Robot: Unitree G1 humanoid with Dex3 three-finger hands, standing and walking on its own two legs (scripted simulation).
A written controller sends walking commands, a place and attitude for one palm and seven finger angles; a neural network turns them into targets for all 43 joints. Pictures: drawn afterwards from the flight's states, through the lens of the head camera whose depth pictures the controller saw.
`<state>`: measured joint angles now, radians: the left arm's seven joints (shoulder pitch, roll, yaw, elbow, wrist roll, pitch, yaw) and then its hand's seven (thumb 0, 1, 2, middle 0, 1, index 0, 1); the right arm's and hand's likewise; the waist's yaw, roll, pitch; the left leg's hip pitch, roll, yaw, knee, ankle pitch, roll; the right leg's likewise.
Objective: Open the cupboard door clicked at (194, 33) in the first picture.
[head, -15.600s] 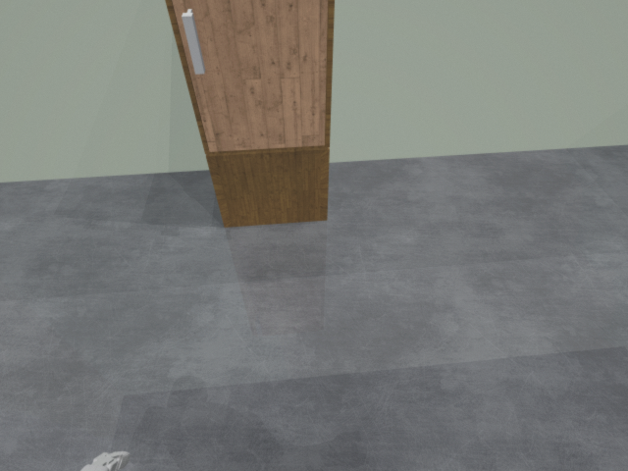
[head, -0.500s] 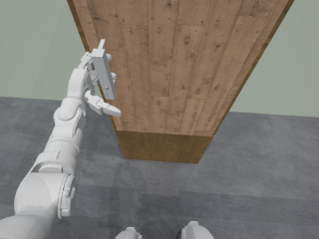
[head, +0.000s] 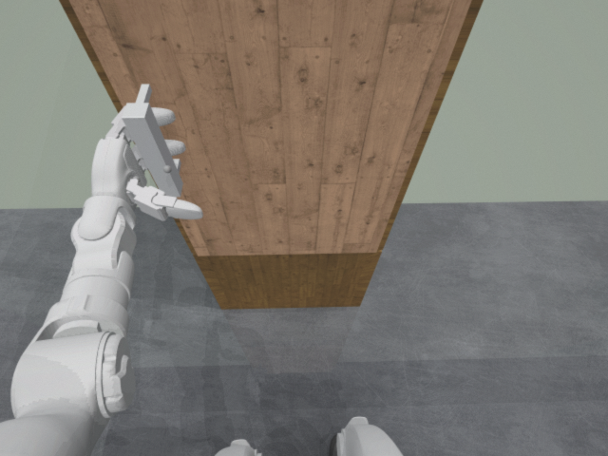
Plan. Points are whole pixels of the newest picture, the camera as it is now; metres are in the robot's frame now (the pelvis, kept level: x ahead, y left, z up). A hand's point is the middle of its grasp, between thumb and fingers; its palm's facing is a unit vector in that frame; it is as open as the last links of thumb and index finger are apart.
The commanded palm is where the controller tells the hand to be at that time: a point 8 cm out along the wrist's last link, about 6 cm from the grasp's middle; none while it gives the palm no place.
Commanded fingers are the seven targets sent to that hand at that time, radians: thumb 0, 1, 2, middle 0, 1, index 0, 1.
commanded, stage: close the thumb around the handle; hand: left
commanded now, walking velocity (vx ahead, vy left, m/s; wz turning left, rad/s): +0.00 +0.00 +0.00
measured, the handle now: (159, 143) +0.52 +0.18 +0.09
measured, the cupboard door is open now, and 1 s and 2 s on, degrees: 0 3 36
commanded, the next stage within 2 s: pull the door open along its arc in 0.64 s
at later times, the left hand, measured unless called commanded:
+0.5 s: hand (167, 166) +0.48 +0.16 +0.09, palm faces -0.04 -1.00 -0.02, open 6.4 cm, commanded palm +0.45 +0.22 +0.09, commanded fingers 0.00 0.90 0.90 -0.40 -1.35 -0.40 -1.35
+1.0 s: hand (171, 177) +0.46 +0.16 +0.09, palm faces -0.02 -1.00 -0.01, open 6.0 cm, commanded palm +0.40 +0.21 +0.09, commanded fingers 0.00 0.90 0.90 -0.40 -1.35 -0.40 -1.35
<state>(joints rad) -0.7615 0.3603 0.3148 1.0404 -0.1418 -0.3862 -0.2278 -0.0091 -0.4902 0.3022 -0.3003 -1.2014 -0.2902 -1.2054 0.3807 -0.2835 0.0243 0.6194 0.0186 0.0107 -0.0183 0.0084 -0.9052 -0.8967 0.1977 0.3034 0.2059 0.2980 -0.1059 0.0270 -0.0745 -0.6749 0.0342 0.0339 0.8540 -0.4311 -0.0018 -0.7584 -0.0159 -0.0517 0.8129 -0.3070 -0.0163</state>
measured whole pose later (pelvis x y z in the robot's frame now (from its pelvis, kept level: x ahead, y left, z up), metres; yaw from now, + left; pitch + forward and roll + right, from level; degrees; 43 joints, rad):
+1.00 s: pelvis +0.01 +0.01 +0.00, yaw -1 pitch +14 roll +0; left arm -0.63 0.29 0.29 0.88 -0.15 -0.36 -0.18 0.02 0.67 0.80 -0.39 -1.35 -0.37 -1.35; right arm 0.39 -0.27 0.02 0.59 0.02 0.02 0.00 0.01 -0.91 -0.90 0.20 0.30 0.21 0.30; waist -0.10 0.03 -0.10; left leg -0.65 0.03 0.06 0.84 -0.44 0.01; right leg -0.74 -0.01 -0.03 0.80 -0.31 0.00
